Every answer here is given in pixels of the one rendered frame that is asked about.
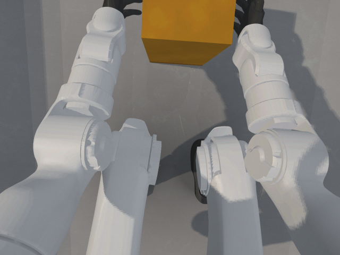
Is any robot left hand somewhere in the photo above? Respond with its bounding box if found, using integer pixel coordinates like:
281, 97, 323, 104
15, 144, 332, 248
103, 0, 143, 19

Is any right robot foot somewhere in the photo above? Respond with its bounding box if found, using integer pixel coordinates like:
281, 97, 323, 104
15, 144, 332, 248
191, 139, 207, 204

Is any robot right shin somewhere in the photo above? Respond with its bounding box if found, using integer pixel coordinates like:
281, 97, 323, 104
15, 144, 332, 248
200, 126, 248, 197

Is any robot left forearm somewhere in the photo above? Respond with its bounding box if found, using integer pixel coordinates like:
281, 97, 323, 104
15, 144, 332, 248
33, 7, 126, 155

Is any robot right forearm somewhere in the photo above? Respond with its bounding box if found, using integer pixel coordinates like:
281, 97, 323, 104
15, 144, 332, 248
232, 23, 319, 137

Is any robot right hand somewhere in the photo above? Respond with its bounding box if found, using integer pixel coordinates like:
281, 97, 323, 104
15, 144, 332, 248
233, 0, 265, 37

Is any robot left upper arm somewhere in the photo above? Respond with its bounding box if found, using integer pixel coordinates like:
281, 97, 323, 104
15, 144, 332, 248
0, 114, 114, 255

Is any carton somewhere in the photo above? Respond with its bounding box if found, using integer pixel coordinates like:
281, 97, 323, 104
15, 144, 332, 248
141, 0, 236, 66

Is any robot right upper arm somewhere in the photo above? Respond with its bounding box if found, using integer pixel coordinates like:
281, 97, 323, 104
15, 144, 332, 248
244, 129, 340, 255

